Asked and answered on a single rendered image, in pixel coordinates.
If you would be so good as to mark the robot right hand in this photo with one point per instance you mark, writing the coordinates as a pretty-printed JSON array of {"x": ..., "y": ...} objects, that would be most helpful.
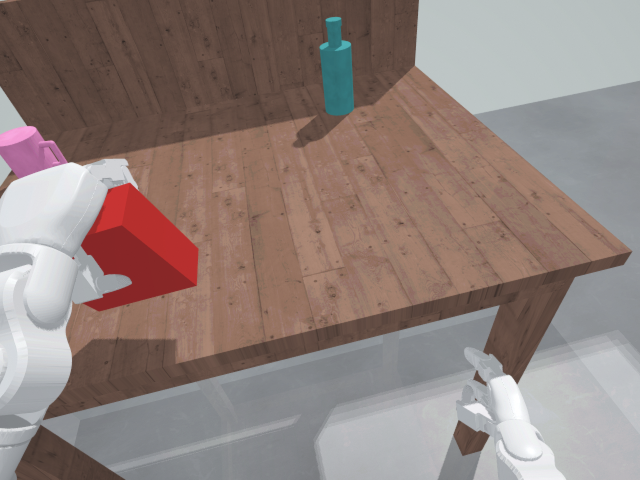
[{"x": 500, "y": 401}]

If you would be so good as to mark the sponge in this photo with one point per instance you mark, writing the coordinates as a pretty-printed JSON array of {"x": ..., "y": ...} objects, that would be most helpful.
[{"x": 131, "y": 237}]

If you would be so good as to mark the right robot forearm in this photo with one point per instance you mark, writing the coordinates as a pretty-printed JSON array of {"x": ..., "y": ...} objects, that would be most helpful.
[{"x": 522, "y": 453}]

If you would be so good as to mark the table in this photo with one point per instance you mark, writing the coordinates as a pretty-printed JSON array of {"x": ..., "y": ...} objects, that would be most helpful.
[{"x": 313, "y": 230}]

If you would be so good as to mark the robot left hand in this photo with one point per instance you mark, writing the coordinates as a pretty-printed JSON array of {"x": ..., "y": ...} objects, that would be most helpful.
[{"x": 57, "y": 207}]

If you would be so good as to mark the left robot forearm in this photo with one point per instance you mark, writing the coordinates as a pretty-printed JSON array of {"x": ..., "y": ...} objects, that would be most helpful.
[{"x": 36, "y": 285}]

